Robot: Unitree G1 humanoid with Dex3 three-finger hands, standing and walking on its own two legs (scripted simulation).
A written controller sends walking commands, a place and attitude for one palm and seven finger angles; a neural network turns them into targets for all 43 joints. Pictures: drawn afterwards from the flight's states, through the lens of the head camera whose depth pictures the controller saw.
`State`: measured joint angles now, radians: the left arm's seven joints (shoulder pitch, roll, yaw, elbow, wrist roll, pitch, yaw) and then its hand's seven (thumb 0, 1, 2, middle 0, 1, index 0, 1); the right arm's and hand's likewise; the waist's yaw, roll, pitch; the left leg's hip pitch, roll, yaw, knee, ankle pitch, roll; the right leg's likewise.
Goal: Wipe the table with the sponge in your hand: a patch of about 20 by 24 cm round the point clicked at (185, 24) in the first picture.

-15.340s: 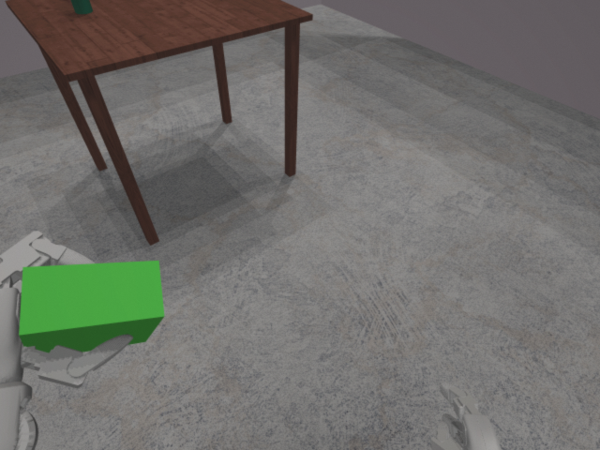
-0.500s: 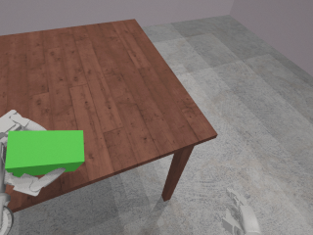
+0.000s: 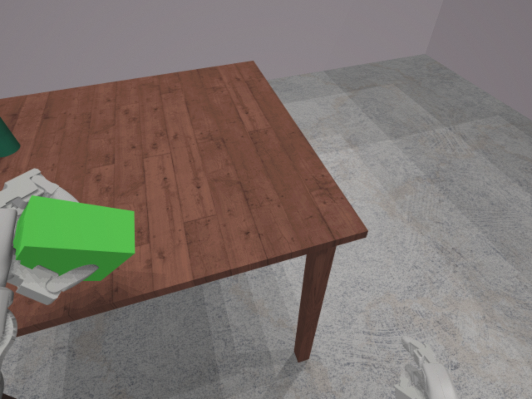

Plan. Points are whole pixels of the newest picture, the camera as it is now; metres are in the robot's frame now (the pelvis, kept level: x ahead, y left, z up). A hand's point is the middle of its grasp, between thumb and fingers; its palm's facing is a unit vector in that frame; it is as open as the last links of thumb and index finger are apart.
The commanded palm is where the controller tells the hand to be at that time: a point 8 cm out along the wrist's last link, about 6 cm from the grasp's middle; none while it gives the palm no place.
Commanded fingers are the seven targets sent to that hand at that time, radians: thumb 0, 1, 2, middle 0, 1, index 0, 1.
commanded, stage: turn the palm down, sponge in hand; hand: left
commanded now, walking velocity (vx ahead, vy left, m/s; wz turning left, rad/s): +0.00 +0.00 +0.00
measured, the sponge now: (86, 245) +0.24 +0.27 +0.15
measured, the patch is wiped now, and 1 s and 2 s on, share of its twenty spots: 0.00 0.00 0.00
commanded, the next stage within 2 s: move the sponge above the wiping area in 1.76 s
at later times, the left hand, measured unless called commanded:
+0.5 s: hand (70, 222) +0.25 +0.28 +0.18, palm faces +0.27 -0.43 -0.86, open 9.9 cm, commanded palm +0.22 +0.29 +0.23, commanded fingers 0.00 0.10 1.30 -1.20 -1.60 -1.20 -1.60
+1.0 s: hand (52, 205) +0.26 +0.30 +0.19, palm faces +0.22 -0.22 -0.95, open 9.9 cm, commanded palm +0.22 +0.30 +0.26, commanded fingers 0.00 0.10 1.30 -1.20 -1.60 -1.20 -1.60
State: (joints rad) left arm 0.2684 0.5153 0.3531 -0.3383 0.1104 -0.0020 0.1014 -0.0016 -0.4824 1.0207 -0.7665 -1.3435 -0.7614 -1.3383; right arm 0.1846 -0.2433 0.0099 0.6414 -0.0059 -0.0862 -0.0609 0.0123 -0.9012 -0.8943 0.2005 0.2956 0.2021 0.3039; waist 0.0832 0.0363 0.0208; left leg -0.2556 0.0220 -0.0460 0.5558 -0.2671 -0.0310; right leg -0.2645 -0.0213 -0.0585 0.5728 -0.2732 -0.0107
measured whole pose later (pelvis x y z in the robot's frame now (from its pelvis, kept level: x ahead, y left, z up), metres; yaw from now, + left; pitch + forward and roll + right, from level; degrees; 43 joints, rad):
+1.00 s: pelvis +0.03 +0.03 +0.01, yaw -1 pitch -2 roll +0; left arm 0.15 0.65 0.11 -0.50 0.59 0.47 -0.07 0.00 -0.48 1.02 -0.77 -1.34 -0.76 -1.34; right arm 0.03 -0.26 0.06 0.59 0.04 0.04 -0.09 0.01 -0.90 -0.89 0.20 0.30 0.20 0.30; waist 0.13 0.11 0.01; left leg -0.15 -0.01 -0.01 0.41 -0.23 0.00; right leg -0.17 -0.05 -0.02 0.43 -0.23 0.02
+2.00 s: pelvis +0.01 +0.00 +0.01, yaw -2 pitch -4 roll +1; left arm 0.10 0.64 0.06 -0.38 0.74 0.45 -0.08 0.00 -0.48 1.03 -0.76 -1.34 -0.76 -1.34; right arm 0.02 -0.28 0.03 0.62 0.05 0.04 -0.08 0.01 -0.90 -0.89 0.20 0.30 0.20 0.30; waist 0.14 0.14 0.00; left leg -0.13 0.02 -0.01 0.41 -0.21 -0.03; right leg -0.17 -0.02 -0.03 0.47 -0.24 -0.01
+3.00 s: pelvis +0.02 +0.02 +0.01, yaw -1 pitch -3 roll +0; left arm 0.06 0.63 0.05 -0.21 0.80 0.39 -0.10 0.00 -0.48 1.03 -0.76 -1.34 -0.76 -1.34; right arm 0.04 -0.28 0.03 0.65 0.04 0.04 -0.07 0.01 -0.90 -0.89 0.20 0.30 0.20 0.30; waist 0.13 0.12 0.02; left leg -0.13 0.00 -0.02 0.39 -0.22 -0.01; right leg -0.15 -0.04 -0.03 0.42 -0.22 0.01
